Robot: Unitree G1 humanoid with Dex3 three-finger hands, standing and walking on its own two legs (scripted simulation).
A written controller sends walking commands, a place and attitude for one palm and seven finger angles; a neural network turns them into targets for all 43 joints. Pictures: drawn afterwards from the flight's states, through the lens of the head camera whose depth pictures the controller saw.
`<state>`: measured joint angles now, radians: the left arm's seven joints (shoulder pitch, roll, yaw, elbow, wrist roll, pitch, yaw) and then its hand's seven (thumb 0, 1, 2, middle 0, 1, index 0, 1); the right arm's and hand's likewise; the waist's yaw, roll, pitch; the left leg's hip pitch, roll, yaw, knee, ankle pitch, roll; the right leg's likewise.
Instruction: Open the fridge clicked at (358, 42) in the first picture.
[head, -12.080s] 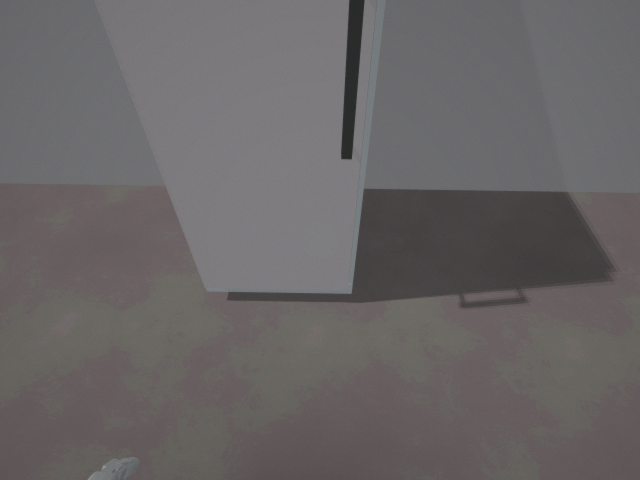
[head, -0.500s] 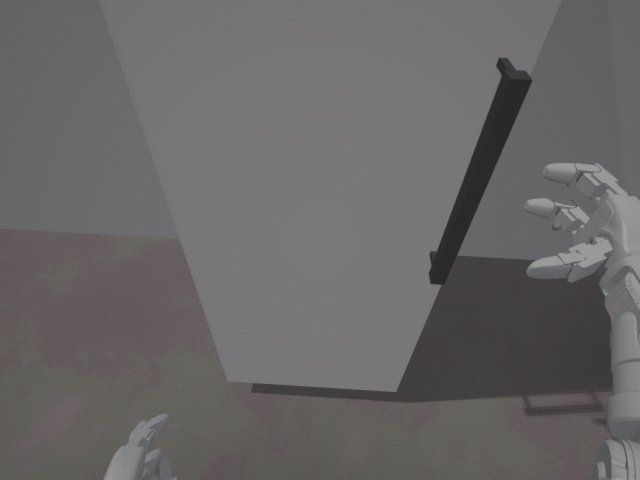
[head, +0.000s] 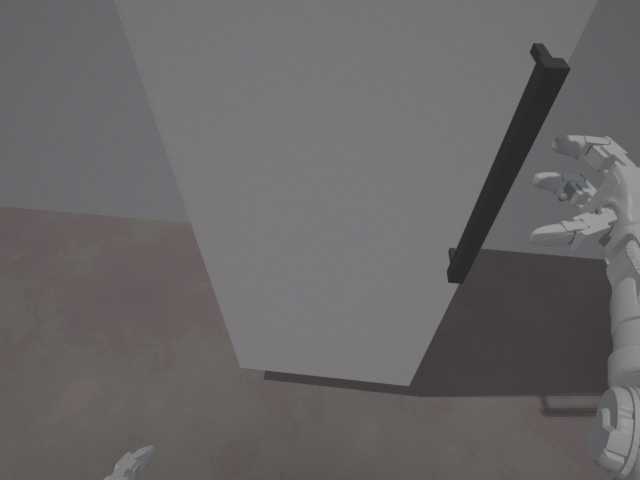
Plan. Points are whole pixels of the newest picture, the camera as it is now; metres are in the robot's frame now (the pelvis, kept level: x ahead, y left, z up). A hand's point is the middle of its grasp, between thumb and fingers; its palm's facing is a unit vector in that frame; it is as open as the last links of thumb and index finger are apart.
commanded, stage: move the hooked fingers beside the handle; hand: right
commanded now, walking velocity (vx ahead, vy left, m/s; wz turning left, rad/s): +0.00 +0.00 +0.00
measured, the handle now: (488, 187) +0.49 -0.17 +0.13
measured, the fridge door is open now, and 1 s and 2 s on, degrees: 0 0 0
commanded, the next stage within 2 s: feel for the door with the fingertips in 0.80 s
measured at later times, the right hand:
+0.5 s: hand (554, 200) +0.42 -0.22 +0.17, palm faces +0.02 +1.00 +0.00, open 14.0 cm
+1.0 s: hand (552, 198) +0.43 -0.22 +0.17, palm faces +0.02 +1.00 +0.00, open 14.0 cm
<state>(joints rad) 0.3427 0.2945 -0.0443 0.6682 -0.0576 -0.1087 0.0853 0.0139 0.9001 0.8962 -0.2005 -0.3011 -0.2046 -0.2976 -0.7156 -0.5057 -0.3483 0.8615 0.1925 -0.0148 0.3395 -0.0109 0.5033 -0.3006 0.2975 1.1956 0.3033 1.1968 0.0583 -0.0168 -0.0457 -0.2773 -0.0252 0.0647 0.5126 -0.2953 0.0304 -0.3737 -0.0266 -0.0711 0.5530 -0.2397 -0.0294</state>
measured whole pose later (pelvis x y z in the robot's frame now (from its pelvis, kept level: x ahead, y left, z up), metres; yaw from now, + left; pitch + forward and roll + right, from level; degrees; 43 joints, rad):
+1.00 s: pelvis +0.00 +0.00 +0.00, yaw +0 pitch +4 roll +1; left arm 0.37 0.29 -0.04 0.67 -0.06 -0.07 0.08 0.01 0.90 0.90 -0.20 -0.30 -0.20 -0.30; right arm -0.71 -0.49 -0.35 0.88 0.20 -0.07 0.32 -0.01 0.50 -0.30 0.30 1.20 0.30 1.20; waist 0.06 -0.02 -0.05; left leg -0.30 -0.03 0.06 0.53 -0.30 0.03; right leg -0.40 -0.03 -0.07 0.57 -0.25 -0.03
